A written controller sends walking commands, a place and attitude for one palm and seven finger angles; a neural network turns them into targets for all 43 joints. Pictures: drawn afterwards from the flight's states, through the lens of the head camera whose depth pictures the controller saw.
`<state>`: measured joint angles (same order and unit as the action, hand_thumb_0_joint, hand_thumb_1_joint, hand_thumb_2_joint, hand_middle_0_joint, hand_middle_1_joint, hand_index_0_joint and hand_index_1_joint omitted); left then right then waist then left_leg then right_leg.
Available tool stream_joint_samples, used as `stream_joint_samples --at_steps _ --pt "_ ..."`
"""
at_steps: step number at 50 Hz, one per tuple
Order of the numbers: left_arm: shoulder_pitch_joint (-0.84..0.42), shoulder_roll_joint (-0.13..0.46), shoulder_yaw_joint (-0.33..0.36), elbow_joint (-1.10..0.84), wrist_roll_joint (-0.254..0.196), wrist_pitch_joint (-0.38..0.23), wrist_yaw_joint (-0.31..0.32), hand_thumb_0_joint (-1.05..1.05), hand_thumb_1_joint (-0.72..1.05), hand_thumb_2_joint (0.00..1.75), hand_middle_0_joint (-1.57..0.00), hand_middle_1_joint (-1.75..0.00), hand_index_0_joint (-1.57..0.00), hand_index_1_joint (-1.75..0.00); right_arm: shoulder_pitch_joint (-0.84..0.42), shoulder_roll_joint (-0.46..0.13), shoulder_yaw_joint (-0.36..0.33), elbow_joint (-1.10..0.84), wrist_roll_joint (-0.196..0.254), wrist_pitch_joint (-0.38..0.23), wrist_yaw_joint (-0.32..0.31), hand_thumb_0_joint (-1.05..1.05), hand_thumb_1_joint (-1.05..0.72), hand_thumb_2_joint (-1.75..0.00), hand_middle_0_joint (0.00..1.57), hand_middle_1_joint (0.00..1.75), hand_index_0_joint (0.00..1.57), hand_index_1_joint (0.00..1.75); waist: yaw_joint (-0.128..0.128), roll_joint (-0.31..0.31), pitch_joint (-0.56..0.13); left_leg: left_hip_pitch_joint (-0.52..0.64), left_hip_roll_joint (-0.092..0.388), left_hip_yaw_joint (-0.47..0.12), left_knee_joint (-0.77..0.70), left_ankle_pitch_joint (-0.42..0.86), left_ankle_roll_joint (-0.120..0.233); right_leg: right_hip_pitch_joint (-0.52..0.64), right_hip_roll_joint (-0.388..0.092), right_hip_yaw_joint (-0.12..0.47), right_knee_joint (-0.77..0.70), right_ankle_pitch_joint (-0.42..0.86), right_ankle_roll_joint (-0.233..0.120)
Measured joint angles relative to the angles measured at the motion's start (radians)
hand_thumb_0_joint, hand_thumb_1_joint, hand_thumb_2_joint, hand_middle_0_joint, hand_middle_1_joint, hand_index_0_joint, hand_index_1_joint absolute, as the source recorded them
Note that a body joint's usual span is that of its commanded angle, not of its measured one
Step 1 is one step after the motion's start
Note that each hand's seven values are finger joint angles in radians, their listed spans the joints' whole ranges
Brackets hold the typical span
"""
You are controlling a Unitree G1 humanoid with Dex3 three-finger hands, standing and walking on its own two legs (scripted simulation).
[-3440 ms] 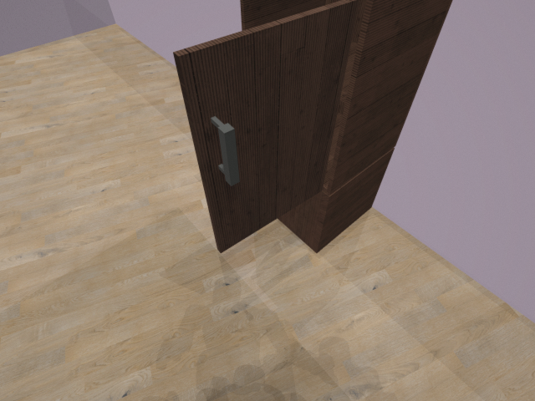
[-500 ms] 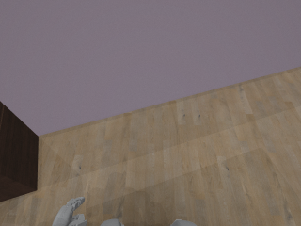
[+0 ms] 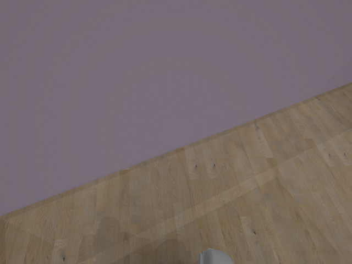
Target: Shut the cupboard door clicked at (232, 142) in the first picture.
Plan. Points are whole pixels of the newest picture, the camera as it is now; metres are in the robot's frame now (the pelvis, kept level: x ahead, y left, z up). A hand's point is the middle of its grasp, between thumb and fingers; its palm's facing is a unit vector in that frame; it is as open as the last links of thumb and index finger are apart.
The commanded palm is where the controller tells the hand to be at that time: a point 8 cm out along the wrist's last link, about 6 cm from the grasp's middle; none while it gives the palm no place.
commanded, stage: walk to a spot facing it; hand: left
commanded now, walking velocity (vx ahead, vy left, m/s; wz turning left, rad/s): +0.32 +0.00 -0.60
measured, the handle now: out of the picture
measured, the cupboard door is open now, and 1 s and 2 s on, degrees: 86 86 86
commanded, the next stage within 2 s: turn to face it in 0.20 s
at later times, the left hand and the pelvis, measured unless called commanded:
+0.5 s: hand (154, 191) +0.33 +0.09 -0.16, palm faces -0.17 -0.96 -0.20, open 7.2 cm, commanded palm none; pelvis +0.21 -0.08 +0.00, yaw -9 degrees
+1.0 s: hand (151, 181) +0.37 +0.10 -0.17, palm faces +0.16 -0.94 -0.29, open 7.4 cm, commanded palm none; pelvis +0.29 -0.13 -0.02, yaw +8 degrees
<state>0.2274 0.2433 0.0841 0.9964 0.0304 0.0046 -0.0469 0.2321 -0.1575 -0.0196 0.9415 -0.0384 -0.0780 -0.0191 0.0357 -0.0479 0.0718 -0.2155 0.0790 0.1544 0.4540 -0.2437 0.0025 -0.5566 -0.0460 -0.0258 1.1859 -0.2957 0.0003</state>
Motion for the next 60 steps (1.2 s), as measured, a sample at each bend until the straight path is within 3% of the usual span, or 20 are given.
stream_joint_samples --at_steps 6,11,13,16,18,22,26,30,31,32,35,37,40,45,49,50,52,55,57,60 --pt "-0.084 -0.018 -0.008 -0.043 0.0 0.015 -0.018 0.0 0.91 0.9 -0.19 -0.3 -0.2 -0.3 0.111 -0.04 -0.016 0.068 -0.001 0.022 0.006 0.0 -0.92 -0.9 0.2 0.3 0.2 0.3 -0.034 0.033 -0.001 0.137 0.018 0.072 -0.087 -0.043 -0.029 -0.038 -0.044 -0.041 -0.314 0.097 0.008" --pt "-0.146 -0.009 -0.013 -0.063 0.0 0.011 -0.024 0.0 0.91 0.9 -0.19 -0.3 -0.2 -0.3 0.184 -0.062 -0.019 0.096 -0.006 0.039 0.01 0.01 -0.92 -0.9 0.2 0.3 0.2 0.3 -0.077 0.052 0.011 0.208 0.061 0.125 -0.014 -0.161 -0.084 0.061 -0.013 -0.093 -0.517 0.072 -0.025" --pt "-0.157 0.008 -0.013 -0.081 0.001 -0.022 -0.019 0.0 0.91 0.9 -0.19 -0.3 -0.2 -0.3 0.206 -0.059 -0.015 0.109 0.007 0.052 0.015 0.01 -0.91 -0.9 0.2 0.3 0.2 0.3 -0.074 0.035 0.011 0.141 0.085 0.108 0.224 -0.241 -0.082 0.106 -0.002 -0.088 -0.552 0.104 -0.064" --pt "-0.152 -0.006 -0.015 -0.084 -0.018 -0.044 0.01 0.0 0.91 0.9 -0.2 -0.3 -0.2 -0.3 0.144 -0.069 -0.018 0.117 0.022 0.081 0.017 0.01 -0.91 -0.9 0.2 0.3 0.2 0.3 -0.077 0.055 0.04 -0.064 0.071 -0.045 0.673 -0.252 -0.065 0.134 0.036 -0.085 -0.502 0.041 -0.079" --pt "-0.128 -0.019 -0.025 -0.074 -0.02 -0.042 0.026 0.0 0.91 0.9 -0.2 -0.3 -0.2 -0.3 0.094 -0.068 -0.02 0.101 0.02 0.082 0.013 0.01 -0.91 -0.9 0.2 0.3 0.2 0.3 -0.083 0.057 0.036 -0.177 0.063 -0.079 0.754 -0.195 -0.066 0.184 0.054 -0.077 -0.566 0.045 -0.07" --pt "-0.081 -0.048 -0.045 -0.028 -0.017 -0.044 0.042 0.0 0.91 0.9 -0.2 -0.3 -0.2 -0.3 0.02 -0.043 -0.015 0.054 0.017 0.07 0.012 0.01 -0.91 -0.9 0.2 0.3 0.2 0.3 -0.094 0.041 0.006 -0.3 0.056 -0.089 0.617 -0.095 -0.067 0.282 0.067 -0.067 -0.709 0.077 -0.074" --pt "-0.062 -0.048 -0.041 0.001 -0.018 -0.052 0.053 -0.01 0.94 0.9 -0.2 -0.3 -0.21 -0.3 0.003 -0.008 -0.006 0.044 0.022 0.067 0.017 0.01 -0.91 -0.9 0.2 0.3 0.2 0.3 -0.085 0.032 -0.024 -0.293 0.036 -0.08 0.393 -0.019 -0.066 0.372 0.067 -0.097 -0.777 0.057 -0.067" --pt "-0.05 -0.055 -0.044 0.01 -0.019 -0.043 0.055 -0.01 0.94 0.9 -0.2 -0.3 -0.21 -0.3 -0.003 0.003 -0.005 0.056 0.02 0.076 0.02 0.0 -0.93 -0.9 0.2 0.3 0.2 0.3 -0.065 0.027 -0.033 -0.217 0.005 -0.05 0.213 0.046 -0.058 0.425 0.054 -0.144 -0.731 -0.025 -0.046" --pt "-0.043 -0.058 -0.045 0.009 -0.02 -0.039 0.056 -0.01 0.93 0.9 -0.2 -0.3 -0.21 -0.3 0.001 -0.002 -0.004 0.053 0.017 0.076 0.023 0.0 -0.93 -0.9 0.2 0.3 0.2 0.3 -0.061 0.028 -0.036 -0.189 -0.004 -0.049 0.164 0.107 -0.047 0.424 0.049 -0.156 -0.69 -0.061 -0.038" --pt "-0.035 -0.06 -0.044 0.008 -0.022 -0.033 0.058 -0.01 0.93 0.9 -0.2 -0.3 -0.21 -0.3 0.005 -0.008 -0.004 0.051 0.013 0.073 0.025 0.0 -0.93 -0.9 0.2 0.3 0.2 0.3 -0.059 0.03 -0.044 -0.175 -0.012 -0.053 0.151 0.074 -0.011 0.403 0.039 -0.168 -0.624 -0.099 -0.024" --pt "-0.041 -0.049 -0.041 0.005 -0.026 0.001 0.064 0.0 0.92 0.9 -0.2 -0.3 -0.21 -0.3 -0.011 -0.003 -0.001 0.043 0.004 0.079 0.015 0.0 -0.92 -0.9 0.2 0.3 0.2 0.3 -0.057 0.008 -0.033 -0.186 -0.049 -0.067 0.19 -0.01 0.041 0.286 0.021 -0.096 -0.329 -0.263 0.022" --pt "-0.056 -0.043 -0.035 0.004 -0.021 0.016 0.062 0.0 0.92 0.9 -0.2 -0.3 -0.21 -0.3 -0.014 -0.002 -0.001 0.032 0.002 0.078 0.006 0.0 -0.92 -0.9 0.2 0.3 0.2 0.3 -0.055 0.012 -0.022 -0.182 -0.062 -0.087 0.169 0.006 0.033 0.211 0.02 -0.053 -0.189 -0.265 0.041" --pt "-0.078 -0.033 -0.027 -0.012 -0.02 0.027 0.06 0.0 0.91 0.9 -0.2 -0.3 -0.2 -0.3 -0.016 -0.006 -0.001 0.025 0.005 0.079 0.001 0.0 -0.91 -0.9 0.2 0.3 0.2 0.3 -0.046 0.025 -0.004 -0.163 -0.072 -0.121 0.114 0.036 0.03 0.14 0.013 -0.005 -0.132 -0.217 0.061" --pt "-0.091 -0.021 -0.023 -0.045 -0.02 0.037 0.058 0.0 0.91 0.9 -0.2 -0.3 -0.2 -0.3 -0.016 -0.029 -0.018 0.019 0.006 0.103 0.008 0.01 -0.91 -0.9 0.2 0.3 0.21 0.3 -0.047 0.063 -0.001 -0.145 -0.065 -0.187 0.066 0.064 0.0 0.142 0.006 0.021 -0.291 -0.184 0.068" --pt "-0.077 -0.005 -0.022 -0.076 -0.018 0.022 0.055 0.0 0.91 0.9 -0.2 -0.3 -0.2 -0.3 -0.011 -0.053 -0.041 0.009 0.013 0.13 0.018 0.01 -0.9 -0.9 0.2 0.3 0.21 0.3 -0.05 0.072 -0.019 -0.175 -0.076 -0.243 0.112 0.041 -0.033 0.254 0.002 0.017 -0.596 -0.098 0.051" --pt "-0.071 0.001 -0.02 -0.083 -0.012 0.013 0.058 0.0 0.91 0.9 -0.2 -0.3 -0.2 -0.3 -0.015 -0.058 -0.048 0.009 0.016 0.137 0.02 0.01 -0.9 -0.9 0.2 0.3 0.21 0.3 -0.042 0.059 -0.022 -0.201 -0.086 -0.236 0.171 -0.037 -0.038 0.254 -0.008 0.021 -0.624 -0.012 0.04" --pt "-0.069 -0.013 -0.026 -0.079 -0.008 0.014 0.064 0.0 0.91 0.9 -0.2 -0.3 -0.2 -0.3 -0.03 -0.085 -0.064 0.012 0.016 0.151 0.027 0.01 -0.91 -0.9 0.2 0.3 0.2 0.3 -0.046 0.074 -0.006 -0.262 -0.084 -0.219 0.374 -0.175 -0.039 0.258 -0.015 -0.015 -0.585 0.002 0.023" --pt "-0.042 -0.029 -0.034 -0.077 -0.006 0.02 0.066 0.0 0.91 0.9 -0.2 -0.3 -0.2 -0.3 -0.037 -0.11 -0.078 0.011 0.015 0.159 0.036 0.01 -0.91 -0.9 0.2 0.3 0.2 0.3 -0.051 0.064 -0.012 -0.308 -0.072 -0.151 0.593 -0.202 -0.053 0.299 -0.043 -0.06 -0.614 -0.019 0.014" --pt "-0.026 -0.031 -0.038 -0.074 -0.005 0.017 0.067 0.0 0.9 0.9 -0.2 -0.3 -0.2 -0.3 -0.045 -0.111 -0.077 0.005 0.017 0.159 0.04 0.01 -0.91 -0.9 0.2 0.3 0.2 0.3 -0.051 0.035 -0.012 -0.287 -0.061 -0.108 0.586 -0.211 -0.065 0.323 -0.064 -0.082 -0.643 -0.015 0.012" --pt "-0.011 -0.032 -0.044 -0.075 -0.002 0.005 0.064 0.0 0.9 0.9 -0.2 -0.3 -0.21 -0.3 -0.067 -0.107 -0.068 -0.011 0.022 0.151 0.043 0.01 -0.91 -0.9 0.2 0.3 0.2 0.3 -0.04 -0.003 0.002 -0.218 -0.056 -0.068 0.436 -0.219 -0.069 0.339 -0.09 -0.113 -0.654 -0.016 0.013"
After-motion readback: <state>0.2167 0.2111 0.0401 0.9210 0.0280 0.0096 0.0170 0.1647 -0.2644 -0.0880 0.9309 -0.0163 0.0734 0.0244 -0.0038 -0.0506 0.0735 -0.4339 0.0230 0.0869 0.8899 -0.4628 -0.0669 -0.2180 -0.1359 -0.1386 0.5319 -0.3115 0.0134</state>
